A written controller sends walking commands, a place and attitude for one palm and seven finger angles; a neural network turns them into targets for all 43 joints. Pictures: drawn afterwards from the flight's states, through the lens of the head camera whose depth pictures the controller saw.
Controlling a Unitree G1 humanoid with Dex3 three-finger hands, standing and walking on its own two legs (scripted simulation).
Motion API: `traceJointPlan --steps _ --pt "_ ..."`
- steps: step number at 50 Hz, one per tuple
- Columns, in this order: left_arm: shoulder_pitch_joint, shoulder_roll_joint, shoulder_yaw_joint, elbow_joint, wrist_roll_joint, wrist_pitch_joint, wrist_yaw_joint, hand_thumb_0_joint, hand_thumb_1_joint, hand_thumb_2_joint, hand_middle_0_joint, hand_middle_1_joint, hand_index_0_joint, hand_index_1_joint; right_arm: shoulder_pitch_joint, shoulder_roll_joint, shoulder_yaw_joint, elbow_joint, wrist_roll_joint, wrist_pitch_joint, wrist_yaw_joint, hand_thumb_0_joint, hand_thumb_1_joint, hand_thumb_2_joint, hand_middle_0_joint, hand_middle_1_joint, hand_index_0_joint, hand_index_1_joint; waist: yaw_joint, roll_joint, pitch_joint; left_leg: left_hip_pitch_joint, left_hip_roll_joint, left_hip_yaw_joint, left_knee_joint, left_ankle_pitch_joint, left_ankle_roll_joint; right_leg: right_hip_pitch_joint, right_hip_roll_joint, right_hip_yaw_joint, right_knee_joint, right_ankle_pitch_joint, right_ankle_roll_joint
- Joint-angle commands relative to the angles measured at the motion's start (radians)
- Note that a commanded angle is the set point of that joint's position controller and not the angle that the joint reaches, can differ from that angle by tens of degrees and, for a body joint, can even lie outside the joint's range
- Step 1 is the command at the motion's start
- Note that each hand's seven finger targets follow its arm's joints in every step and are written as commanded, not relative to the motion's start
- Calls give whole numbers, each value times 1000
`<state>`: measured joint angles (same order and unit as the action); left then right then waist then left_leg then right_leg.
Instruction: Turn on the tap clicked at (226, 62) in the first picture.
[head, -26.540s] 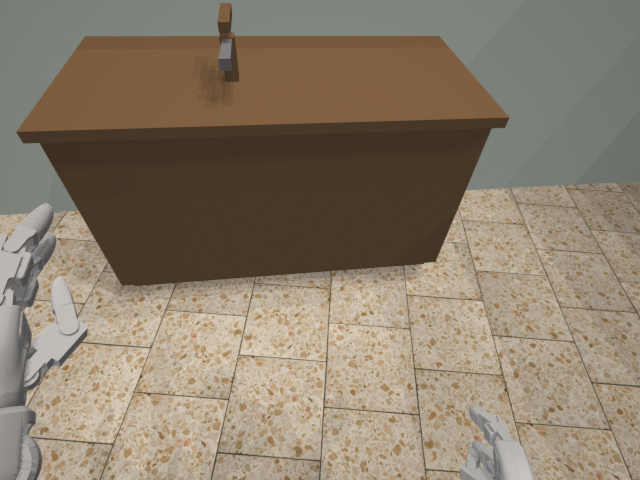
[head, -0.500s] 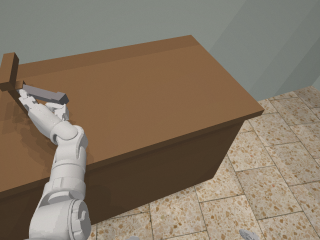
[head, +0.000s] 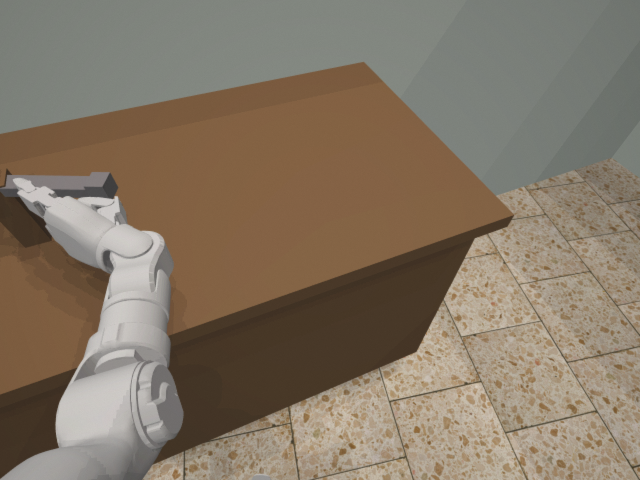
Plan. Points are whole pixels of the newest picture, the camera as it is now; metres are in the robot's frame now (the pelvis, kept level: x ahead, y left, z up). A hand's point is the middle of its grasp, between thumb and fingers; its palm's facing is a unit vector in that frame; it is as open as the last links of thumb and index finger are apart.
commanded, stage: push the lever round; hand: left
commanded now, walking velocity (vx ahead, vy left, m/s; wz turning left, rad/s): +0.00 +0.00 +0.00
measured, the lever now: (101, 187) +0.47 +0.29 +0.11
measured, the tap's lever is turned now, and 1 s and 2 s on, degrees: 67 84 84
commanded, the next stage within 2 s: lift the hand up off the lever in 0.42 s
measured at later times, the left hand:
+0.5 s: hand (121, 190) +0.47 +0.26 +0.11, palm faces +0.85 -0.52 -0.10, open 7.9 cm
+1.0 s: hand (124, 182) +0.47 +0.25 +0.12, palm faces +0.84 -0.53 -0.07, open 7.8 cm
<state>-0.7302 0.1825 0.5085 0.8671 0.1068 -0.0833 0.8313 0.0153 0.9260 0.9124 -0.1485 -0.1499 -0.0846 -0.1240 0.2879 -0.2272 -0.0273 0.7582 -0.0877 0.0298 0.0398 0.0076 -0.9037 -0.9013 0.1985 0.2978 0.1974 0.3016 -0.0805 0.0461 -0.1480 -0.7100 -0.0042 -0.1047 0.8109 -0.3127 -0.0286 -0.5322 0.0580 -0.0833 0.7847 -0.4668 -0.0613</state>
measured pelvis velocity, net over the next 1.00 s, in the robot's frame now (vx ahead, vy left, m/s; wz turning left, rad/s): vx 0.02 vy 0.01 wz -0.02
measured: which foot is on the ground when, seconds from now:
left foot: down 0.00-1.00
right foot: down 0.00-1.00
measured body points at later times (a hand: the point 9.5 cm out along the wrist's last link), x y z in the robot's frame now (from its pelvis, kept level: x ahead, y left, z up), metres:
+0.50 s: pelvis +0.00 +0.00 +0.00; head +0.05 +0.00 +0.45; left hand +0.42 +0.29 +0.12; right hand +0.05 -0.26 -0.13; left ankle +0.05 +0.14 -0.70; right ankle -0.05 -0.08 -0.70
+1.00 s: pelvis +0.02 +0.01 +0.01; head +0.05 +0.01 +0.46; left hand +0.42 +0.28 +0.13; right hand +0.06 -0.24 -0.13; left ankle +0.05 +0.14 -0.70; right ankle -0.05 -0.08 -0.70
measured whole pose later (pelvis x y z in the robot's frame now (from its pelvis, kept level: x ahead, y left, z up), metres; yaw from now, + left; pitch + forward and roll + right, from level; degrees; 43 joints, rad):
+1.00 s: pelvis +0.02 +0.01 +0.01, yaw -1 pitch +12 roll -2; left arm -0.75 0.19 0.53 0.86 0.11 -0.03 0.82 0.02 0.91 0.90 -0.15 -0.15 -0.15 -0.15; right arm 0.33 -0.23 -0.03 0.75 -0.09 0.04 0.07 0.01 -0.90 -0.90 0.20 0.30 0.20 0.30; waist -0.10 0.05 -0.15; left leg -0.66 0.00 -0.08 0.78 -0.33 -0.01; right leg -0.48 0.06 -0.06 0.72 -0.45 -0.05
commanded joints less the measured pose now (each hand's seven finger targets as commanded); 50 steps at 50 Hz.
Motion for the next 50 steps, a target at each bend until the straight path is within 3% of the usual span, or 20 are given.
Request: traceJointPlan --steps 1,3,6,8,10,12,13,14,16,18,26,30,32,34,36,40,43,44,48,50 --pt "-429 215 -52 -208 43 -52 -20 0 900 900 -150 -150 -150 -150 24 -139 -48 -106 7 -28 -3 0 -900 -900 200 300 200 300 -23 -8 -318 298 -10 48 -25 275 71 56 -39 34 -137 480 54" --pt "-412 250 -18 -182 42 -47 -22 0 900 900 -150 -150 -150 -150 24 -146 -48 -103 7 -23 -6 0 -900 -900 200 300 200 300 -20 -22 -293 277 -12 47 -28 267 74 59 -42 37 -141 495 58" --pt "-417 236 -31 -182 32 -53 -29 0 900 900 -150 -150 -150 -150 30 -143 -47 -110 9 -23 -6 0 -900 -900 200 300 200 300 -24 -44 -288 263 -14 52 -31 248 75 73 -47 43 -146 516 69" --pt "-450 261 -14 -196 37 -58 -31 0 900 900 -150 -150 -150 -150 34 -147 -49 -103 7 -19 -8 0 -900 -900 200 300 200 300 -25 -8 -300 282 -14 51 -29 267 75 64 -45 41 -140 514 63" --pt "-467 238 -41 -186 37 -60 -34 0 900 900 -150 -150 -150 -150 36 -142 -47 -104 9 -18 -6 0 -900 -900 200 300 200 300 -35 -6 -298 287 -13 51 -30 261 74 54 -44 39 -141 500 64" --pt "-446 262 -20 -165 36 -58 -35 0 900 900 -150 -150 -150 -150 43 -145 -46 -105 8 -16 -7 0 -900 -900 200 300 200 300 -36 -38 -297 264 -14 55 -27 245 77 72 -51 45 -146 526 73" --pt "-441 293 7 -156 41 -57 -36 0 900 900 -150 -150 -150 -150 43 -149 -49 -102 7 -12 -9 0 -900 -900 200 300 200 300 -28 -10 -300 265 -14 52 -28 254 75 68 -50 45 -141 521 67" --pt "-467 261 -26 -152 37 -57 -39 0 900 900 -150 -150 -150 -150 44 -146 -45 -104 9 -10 -8 0 -900 -900 200 300 200 300 -40 -19 -290 265 -14 51 -32 247 77 57 -48 41 -141 504 68" --pt "-498 276 -18 -117 40 -58 -39 0 900 900 -150 -150 -150 -150 52 -148 -44 -100 8 -10 -8 0 -900 -900 200 300 200 300 -47 -31 -276 249 -14 52 -29 224 77 45 -50 43 -146 488 72" --pt "-511 305 5 -117 46 -63 -37 0 900 900 -150 -150 -150 -150 57 -151 -48 -94 7 -6 -10 0 -900 -900 200 300 200 300 -44 11 -295 269 -12 50 -27 240 77 36 -46 43 -141 474 64" --pt "-589 270 -33 -19 58 -71 -25 0 900 900 -150 -150 -150 -150 93 -154 -46 -82 -2 -6 2 0 -900 -900 200 300 200 300 -72 -2 -303 281 -4 37 -24 233 76 -28 -30 29 -138 391 58" --pt "-557 276 -11 -92 51 -81 -13 0 900 900 -150 -150 -150 -150 112 -154 -53 -90 -4 -5 15 0 -900 -900 200 300 200 300 -46 42 -398 362 0 33 -20 324 69 0 -20 21 -126 427 49" --pt "-537 256 -24 -97 50 -70 -12 0 900 900 -150 -150 -150 -150 110 -154 -51 -91 -4 -5 21 0 -900 -900 200 300 200 300 -47 37 -382 360 1 37 -22 337 68 9 -17 18 -132 444 50" --pt "-506 293 11 -109 49 -61 -13 0 900 900 -150 -150 -150 -150 112 -157 -53 -96 -1 -1 22 0 -900 -900 200 300 200 300 -36 26 -364 347 4 35 -32 346 68 30 -18 16 -132 452 48" --pt "-526 269 -13 -139 47 -54 -12 0 900 900 -150 -150 -150 -150 103 -156 -54 -96 0 -4 23 0 -900 -900 200 300 200 300 -45 15 -348 356 5 37 -37 343 70 33 -16 16 -144 453 50" --pt "-503 230 -36 -196 43 -44 -8 0 900 900 -150 -150 -150 -150 91 -154 -55 -95 -1 -15 31 0 -900 -900 200 300 200 300 -35 49 -335 404 9 29 -50 374 64 17 -8 8 -153 434 42" --pt "-472 258 -5 -195 46 -23 -5 0 900 900 -150 -150 -150 -150 84 -158 -56 -92 0 -14 29 0 -900 -900 200 300 200 300 -23 47 -314 389 9 26 -62 365 62 34 -12 6 -156 429 39" --pt "-486 235 -30 -197 46 -16 -5 0 900 900 -150 -150 -150 -150 78 -154 -55 -92 2 -14 30 0 -900 -900 200 300 200 300 -33 41 -301 398 12 25 -66 366 61 23 -11 3 -156 420 39" --pt "-458 251 -5 -264 43 -7 3 0 900 900 -150 -150 -150 -150 61 -152 -57 -101 2 -19 28 0 -900 -900 200 300 200 300 -8 51 -335 416 9 31 -71 387 59 62 -13 6 -161 447 37" --pt "-449 210 -39 -269 41 2 1 0 900 900 -150 -150 -150 -150 52 -146 -55 -103 4 -22 30 0 -900 -900 200 300 200 300 -14 33 -326 422 10 33 -69 389 59 54 -10 4 -163 442 39"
